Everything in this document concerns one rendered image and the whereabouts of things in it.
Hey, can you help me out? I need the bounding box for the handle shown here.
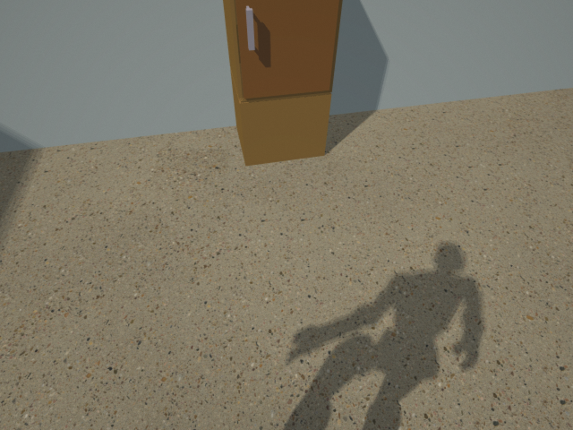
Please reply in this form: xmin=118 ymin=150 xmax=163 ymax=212
xmin=245 ymin=6 xmax=255 ymax=50

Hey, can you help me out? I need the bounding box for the cupboard door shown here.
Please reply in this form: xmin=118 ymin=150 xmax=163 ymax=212
xmin=235 ymin=0 xmax=339 ymax=99

